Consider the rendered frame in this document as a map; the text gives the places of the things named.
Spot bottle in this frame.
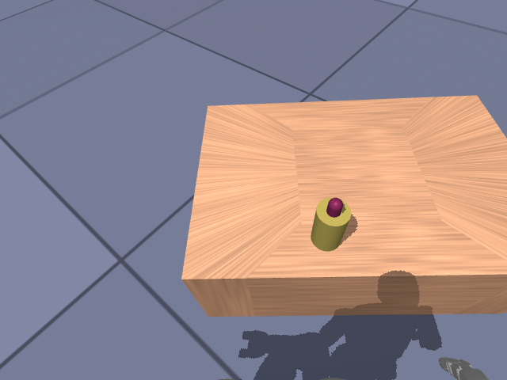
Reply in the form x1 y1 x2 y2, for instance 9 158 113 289
311 197 351 251

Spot right robot hand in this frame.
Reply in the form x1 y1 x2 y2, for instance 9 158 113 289
439 357 489 380

